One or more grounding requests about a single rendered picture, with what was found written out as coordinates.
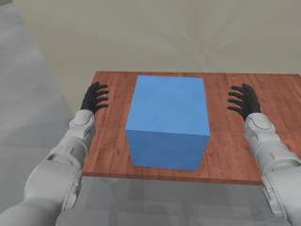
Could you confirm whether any table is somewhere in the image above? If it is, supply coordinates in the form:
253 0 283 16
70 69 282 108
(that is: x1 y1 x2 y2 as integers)
80 71 301 186

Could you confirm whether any carton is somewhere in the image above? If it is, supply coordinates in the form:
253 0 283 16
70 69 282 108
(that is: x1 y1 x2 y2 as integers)
125 75 211 171

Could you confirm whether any robot right upper arm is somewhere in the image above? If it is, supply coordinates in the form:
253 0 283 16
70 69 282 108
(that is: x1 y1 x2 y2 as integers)
261 166 301 226

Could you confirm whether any robot left forearm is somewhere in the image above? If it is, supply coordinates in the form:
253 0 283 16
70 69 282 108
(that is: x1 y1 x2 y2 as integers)
24 109 96 199

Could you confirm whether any robot right hand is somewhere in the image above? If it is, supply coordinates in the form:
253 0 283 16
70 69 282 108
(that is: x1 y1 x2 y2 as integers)
227 83 261 121

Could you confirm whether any robot left upper arm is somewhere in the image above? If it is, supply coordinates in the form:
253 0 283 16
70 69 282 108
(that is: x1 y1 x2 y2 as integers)
0 159 84 226

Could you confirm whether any robot left hand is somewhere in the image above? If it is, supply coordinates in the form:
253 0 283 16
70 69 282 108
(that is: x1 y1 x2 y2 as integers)
80 82 109 115

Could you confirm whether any robot right forearm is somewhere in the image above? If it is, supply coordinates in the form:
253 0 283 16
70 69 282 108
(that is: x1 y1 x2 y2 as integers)
244 112 301 176

